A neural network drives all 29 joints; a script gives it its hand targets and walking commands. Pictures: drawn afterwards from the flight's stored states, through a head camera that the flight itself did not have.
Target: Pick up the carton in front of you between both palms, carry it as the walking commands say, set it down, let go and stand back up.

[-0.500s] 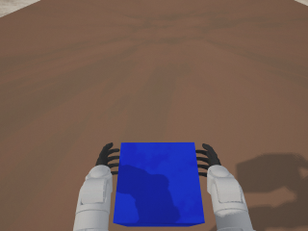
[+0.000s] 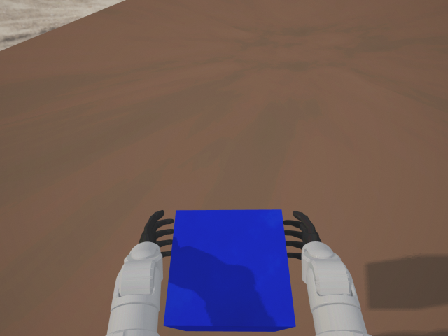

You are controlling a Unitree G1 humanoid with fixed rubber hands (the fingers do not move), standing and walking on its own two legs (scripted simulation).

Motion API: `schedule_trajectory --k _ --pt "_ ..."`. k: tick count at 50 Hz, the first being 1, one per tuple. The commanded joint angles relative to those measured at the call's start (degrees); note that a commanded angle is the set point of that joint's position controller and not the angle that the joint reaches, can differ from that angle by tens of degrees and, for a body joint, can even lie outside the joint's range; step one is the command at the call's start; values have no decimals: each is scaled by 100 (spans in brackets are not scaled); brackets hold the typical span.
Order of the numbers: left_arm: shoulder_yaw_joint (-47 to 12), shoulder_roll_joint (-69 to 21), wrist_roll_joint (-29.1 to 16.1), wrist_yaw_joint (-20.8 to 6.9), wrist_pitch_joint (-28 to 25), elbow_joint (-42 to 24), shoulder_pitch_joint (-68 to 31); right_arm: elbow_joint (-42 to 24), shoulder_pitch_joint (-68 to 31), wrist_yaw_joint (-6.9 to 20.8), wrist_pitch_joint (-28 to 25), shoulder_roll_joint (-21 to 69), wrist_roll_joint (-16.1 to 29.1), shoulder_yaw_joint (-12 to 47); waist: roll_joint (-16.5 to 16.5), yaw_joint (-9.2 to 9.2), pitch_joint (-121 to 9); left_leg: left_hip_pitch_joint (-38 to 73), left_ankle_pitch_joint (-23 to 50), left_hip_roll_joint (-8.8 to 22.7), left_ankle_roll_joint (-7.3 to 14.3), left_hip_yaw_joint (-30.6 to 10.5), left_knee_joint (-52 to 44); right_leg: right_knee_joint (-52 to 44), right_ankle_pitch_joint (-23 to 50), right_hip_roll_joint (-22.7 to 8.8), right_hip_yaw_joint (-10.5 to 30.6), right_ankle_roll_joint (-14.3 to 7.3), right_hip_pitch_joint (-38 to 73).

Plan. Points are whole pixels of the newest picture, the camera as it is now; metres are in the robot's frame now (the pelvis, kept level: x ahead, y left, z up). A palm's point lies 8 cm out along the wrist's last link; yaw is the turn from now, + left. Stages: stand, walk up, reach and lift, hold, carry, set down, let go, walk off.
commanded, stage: hold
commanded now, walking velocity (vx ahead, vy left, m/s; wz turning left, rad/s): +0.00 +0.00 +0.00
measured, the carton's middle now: (229, 275) +0.30 +0.00 -0.09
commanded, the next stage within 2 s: set down in 0.30 s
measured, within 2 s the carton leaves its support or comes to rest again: neither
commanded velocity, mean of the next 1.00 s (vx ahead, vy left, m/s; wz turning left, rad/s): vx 0.00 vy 0.00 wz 0.00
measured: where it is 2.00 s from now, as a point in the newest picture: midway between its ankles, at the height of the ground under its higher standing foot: outside the picture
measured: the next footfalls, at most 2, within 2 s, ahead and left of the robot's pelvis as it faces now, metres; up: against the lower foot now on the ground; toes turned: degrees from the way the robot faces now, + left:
none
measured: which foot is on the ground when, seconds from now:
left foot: down 0.00-1.00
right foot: down 0.00-1.00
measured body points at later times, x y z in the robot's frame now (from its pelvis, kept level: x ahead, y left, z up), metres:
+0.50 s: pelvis +0.00 -0.05 +0.00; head -0.03 -0.06 +0.44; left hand +0.31 +0.12 +0.03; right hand +0.33 -0.18 +0.03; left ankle +0.00 +0.10 -0.74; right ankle +0.05 -0.14 -0.74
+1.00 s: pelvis -0.03 -0.03 -0.09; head +0.17 -0.04 +0.31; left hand +0.35 +0.11 -0.17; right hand +0.36 -0.19 -0.18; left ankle +0.01 +0.10 -0.74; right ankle +0.05 -0.15 -0.74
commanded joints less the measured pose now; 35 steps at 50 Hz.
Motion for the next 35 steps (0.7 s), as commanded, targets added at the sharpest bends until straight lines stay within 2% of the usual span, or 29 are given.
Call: schedule_trajectory --k 1,8,18,21,25,28,30,33,35 --pt "-3213 -5522 -1518 -1629 -205 -76 -3037 -284 -2979 1502 -355 5537 1462 2886 196 -225 -1415 -62 689 -115 -149 -578 -605 -95 154 744 -34 -295 574" --pt "-2945 -5623 -1453 -1799 -214 310 -3298 117 -3385 1615 -307 5774 1432 2805 -79 -106 -1349 -630 -33 -195 -45 -525 -631 -194 -181 600 -2 -226 979" --pt "-2532 -5520 -1216 -1836 -259 489 -3530 277 -3804 1678 -254 5929 1541 2779 -252 86 -1426 -854 -135 -350 62 -410 -504 -365 -334 353 244 -67 1299" --pt "-2211 -5432 -1017 -1866 -358 798 -3876 703 -4033 1654 -323 5926 1384 2419 -243 78 -1284 -1049 -353 -356 79 -375 -369 -325 -714 327 306 -68 1181" --pt "-1526 -5368 -566 -1825 -610 1529 -4353 1518 -4390 1603 -596 5669 877 1549 -155 -65 -1038 -1432 -565 -353 76 -388 -66 -117 -1051 363 294 -141 760" --pt "-896 -5211 -146 -1646 -879 1991 -4405 1927 -4501 1502 -904 5172 435 855 -20 -194 -949 -1848 -528 -384 48 -404 198 202 -818 439 192 -199 378" --pt "-508 -4993 135 -1478 -1116 2201 -4241 2081 -4374 1432 -1171 4750 125 471 31 -250 -1016 -2139 -375 -426 15 -407 328 450 -385 501 106 -226 120" --pt "-190 -4642 394 -1240 -1592 2297 -3782 2182 -4033 1391 -1682 4161 -172 222 5 -246 -1337 -2631 128 -486 -90 -387 565 863 546 572 36 -239 -341" --pt "-226 -4588 395 -1123 -2001 2256 -3587 2188 -3921 1402 -2091 3998 -222 299 -29 -196 -1758 -2939 490 -549 -169 -368 810 1175 1011 598 7 -242 -656"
